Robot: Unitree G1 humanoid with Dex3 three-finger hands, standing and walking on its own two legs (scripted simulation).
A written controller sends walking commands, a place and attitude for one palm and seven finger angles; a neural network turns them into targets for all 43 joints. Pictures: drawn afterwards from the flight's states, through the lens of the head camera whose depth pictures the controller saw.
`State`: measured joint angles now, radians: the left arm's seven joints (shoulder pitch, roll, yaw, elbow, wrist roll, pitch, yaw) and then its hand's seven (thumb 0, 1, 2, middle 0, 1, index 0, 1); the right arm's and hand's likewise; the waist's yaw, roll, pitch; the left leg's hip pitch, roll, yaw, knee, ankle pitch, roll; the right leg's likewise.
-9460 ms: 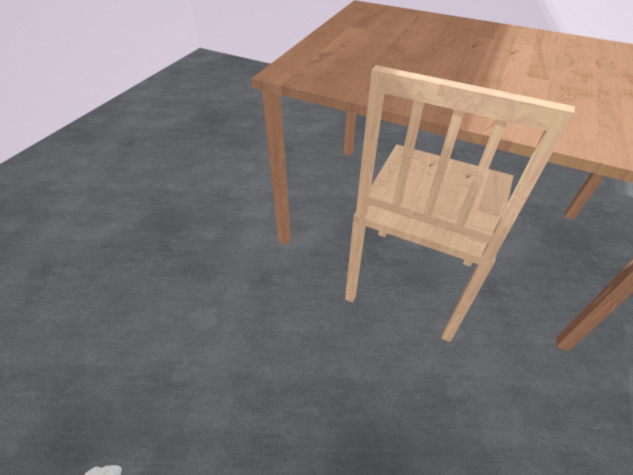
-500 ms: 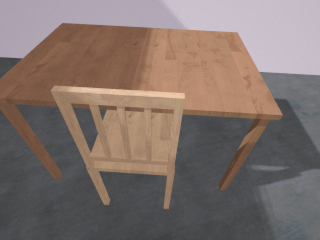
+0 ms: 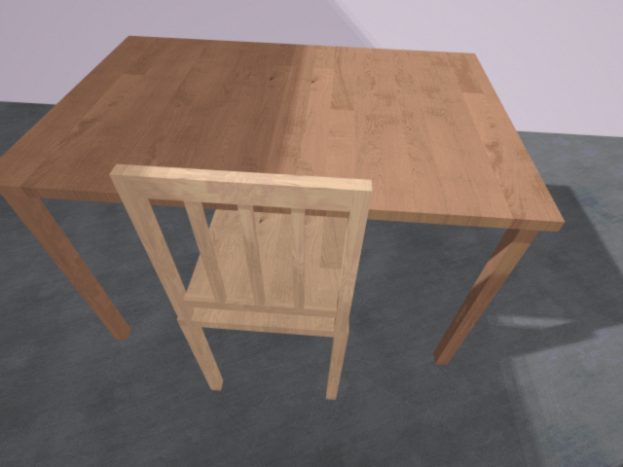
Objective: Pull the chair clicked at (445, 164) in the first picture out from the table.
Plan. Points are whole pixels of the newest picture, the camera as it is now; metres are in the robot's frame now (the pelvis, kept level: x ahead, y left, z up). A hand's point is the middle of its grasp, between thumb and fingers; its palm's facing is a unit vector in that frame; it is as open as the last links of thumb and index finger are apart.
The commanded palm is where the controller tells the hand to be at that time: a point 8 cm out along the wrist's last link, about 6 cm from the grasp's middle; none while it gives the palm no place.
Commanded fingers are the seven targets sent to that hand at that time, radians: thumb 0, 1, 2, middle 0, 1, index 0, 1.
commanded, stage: look again from close up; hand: left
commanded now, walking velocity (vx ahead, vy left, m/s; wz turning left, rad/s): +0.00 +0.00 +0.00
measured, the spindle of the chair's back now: (253, 258) +0.48 +0.14 -0.08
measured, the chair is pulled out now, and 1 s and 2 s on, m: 0.00 0.00 0.00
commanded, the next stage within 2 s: raise the hand toward the chair's back in 0.70 s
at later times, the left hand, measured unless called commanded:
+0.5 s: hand out of the picture +0.03 +0.16 -0.17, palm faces +0.01 -0.98 -0.18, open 7.4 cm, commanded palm none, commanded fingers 0.00 0.90 0.90 -0.20 -0.30 -0.20 -0.30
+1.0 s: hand (186, 393) +0.22 +0.18 -0.03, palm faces +0.24 -0.97 -0.11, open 7.7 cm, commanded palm +0.14 +0.21 -0.07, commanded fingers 0.00 0.64 0.79 -0.17 -0.26 -0.17 -0.26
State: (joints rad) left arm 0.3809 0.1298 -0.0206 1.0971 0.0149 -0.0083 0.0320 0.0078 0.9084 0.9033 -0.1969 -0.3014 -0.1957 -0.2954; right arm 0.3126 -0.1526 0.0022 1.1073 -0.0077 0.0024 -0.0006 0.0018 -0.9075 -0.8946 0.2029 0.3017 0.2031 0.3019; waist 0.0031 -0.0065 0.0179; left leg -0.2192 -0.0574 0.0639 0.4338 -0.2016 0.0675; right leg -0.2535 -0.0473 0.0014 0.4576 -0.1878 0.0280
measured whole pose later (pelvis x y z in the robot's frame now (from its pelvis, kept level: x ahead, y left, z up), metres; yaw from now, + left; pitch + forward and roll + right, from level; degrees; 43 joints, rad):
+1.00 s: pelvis +0.02 -0.01 -0.02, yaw +2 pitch +3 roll +0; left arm 0.41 0.19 0.05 0.18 -0.17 -0.17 0.06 0.04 0.88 0.87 -0.19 -0.29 -0.18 -0.28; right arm 0.32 -0.24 0.00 0.79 0.02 -0.28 -0.04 0.01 -0.92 -0.89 0.20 0.30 0.20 0.30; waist -0.04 0.01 -0.06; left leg -0.38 -0.06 0.02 0.65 -0.33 0.05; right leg -0.39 -0.06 -0.04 0.67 -0.33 0.01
